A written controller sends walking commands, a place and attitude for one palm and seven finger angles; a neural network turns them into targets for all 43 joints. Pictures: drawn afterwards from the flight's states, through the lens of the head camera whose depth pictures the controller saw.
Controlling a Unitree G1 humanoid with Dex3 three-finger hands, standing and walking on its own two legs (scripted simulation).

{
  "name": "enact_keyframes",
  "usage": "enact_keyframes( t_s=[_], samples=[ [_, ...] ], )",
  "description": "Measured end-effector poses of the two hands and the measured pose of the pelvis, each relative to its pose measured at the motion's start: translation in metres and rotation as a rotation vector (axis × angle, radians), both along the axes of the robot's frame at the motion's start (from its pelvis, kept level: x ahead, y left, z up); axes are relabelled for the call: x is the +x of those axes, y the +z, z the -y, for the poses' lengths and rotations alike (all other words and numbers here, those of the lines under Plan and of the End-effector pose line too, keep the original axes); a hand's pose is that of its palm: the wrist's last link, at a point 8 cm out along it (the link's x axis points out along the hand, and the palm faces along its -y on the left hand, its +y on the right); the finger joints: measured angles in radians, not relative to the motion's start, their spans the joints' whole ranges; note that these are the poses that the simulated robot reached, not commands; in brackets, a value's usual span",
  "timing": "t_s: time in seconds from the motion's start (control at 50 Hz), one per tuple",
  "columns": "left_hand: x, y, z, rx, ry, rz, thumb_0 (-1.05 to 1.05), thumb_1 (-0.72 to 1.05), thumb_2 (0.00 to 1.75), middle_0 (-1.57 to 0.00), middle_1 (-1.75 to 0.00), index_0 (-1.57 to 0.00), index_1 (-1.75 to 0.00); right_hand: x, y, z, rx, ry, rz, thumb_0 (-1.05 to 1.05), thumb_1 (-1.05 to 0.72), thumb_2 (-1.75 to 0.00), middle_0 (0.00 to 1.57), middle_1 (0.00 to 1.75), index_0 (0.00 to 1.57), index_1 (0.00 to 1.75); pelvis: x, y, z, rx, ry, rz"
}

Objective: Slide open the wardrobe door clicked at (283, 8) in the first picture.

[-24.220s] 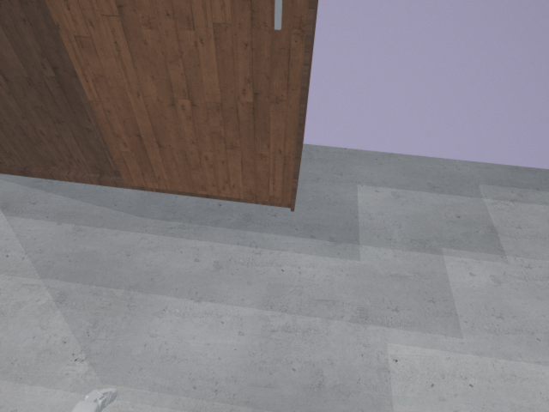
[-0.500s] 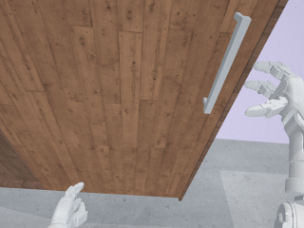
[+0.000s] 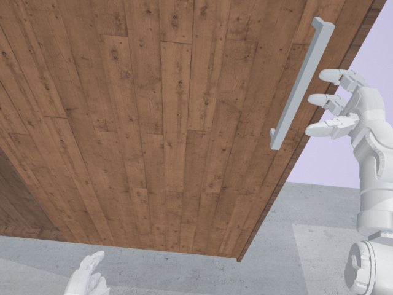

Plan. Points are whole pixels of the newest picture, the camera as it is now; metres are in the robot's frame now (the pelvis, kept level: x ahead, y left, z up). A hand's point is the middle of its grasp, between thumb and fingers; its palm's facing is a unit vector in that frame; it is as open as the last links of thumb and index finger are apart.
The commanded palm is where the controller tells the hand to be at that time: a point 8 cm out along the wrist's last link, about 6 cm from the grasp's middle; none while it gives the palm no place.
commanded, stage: move the hooked fingers beside the handle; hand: right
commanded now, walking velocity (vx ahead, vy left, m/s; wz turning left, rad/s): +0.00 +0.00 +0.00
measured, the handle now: (293, 92) +0.46 -0.15 +0.23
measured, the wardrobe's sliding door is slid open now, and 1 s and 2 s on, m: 0.00 0.00 0.00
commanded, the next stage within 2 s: none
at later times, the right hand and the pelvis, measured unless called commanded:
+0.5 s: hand (317, 117) +0.40 -0.19 +0.22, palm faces +0.02 +1.00 -0.02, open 14.0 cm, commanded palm +0.37 -0.25 +0.24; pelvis +0.01 +0.00 +0.00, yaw +0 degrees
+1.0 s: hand (328, 110) +0.40 -0.20 +0.24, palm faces +0.06 +1.00 -0.02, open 14.0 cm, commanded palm +0.38 -0.25 +0.24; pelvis +0.00 +0.00 +0.00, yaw +0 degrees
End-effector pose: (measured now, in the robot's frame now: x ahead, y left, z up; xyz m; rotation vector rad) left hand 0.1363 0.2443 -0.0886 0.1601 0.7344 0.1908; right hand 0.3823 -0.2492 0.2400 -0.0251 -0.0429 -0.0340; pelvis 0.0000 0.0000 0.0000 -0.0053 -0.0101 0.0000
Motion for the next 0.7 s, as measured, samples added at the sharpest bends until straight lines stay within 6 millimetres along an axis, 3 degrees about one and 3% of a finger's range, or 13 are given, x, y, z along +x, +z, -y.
enact_keyframes(
  t_s=[0.14, 0.34, 0.52, 0.7],
  samples=[
    [-0.004, -0.002, -0.002, 0.004, 0.012, -0.020, 0.01, 0.91, 0.89, -0.20, -0.30, -0.20, -0.30, 0.003, -0.018, 0.004, -0.009, -0.025, -0.051, -0.01, 0.50, -0.30, 0.30, 1.20, 0.30, 1.20, 0.000, 0.000, 0.001, 0.000, 0.003, -0.006],
    [0.006, 0.002, 0.002, 0.001, -0.001, -0.002, 0.01, 0.91, 0.89, -0.20, -0.30, -0.20, -0.30, 0.005, 0.007, 0.006, -0.011, -0.006, 0.025, -0.01, 0.50, -0.30, 0.30, 1.20, 0.30, 1.20, 0.006, 0.001, 0.002, 0.003, 0.000, -0.005],
    [0.022, 0.004, 0.009, -0.014, -0.025, 0.020, 0.01, 0.91, 0.89, -0.20, -0.30, -0.20, -0.30, -0.003, -0.021, -0.007, 0.010, 0.008, -0.037, -0.01, 0.50, -0.30, 0.30, 1.20, 0.30, 1.20, 0.006, 0.000, 0.003, 0.000, 0.002, -0.005],
    [0.031, 0.012, 0.012, -0.013, -0.040, 0.055, 0.01, 0.91, 0.89, -0.20, -0.30, -0.20, -0.30, -0.012, 0.014, 0.012, -0.018, -0.043, 0.062, -0.01, 0.50, -0.30, 0.30, 1.20, 0.30, 1.20, 0.007, 0.001, 0.000, 0.002, 0.000, 0.011]
  ],
)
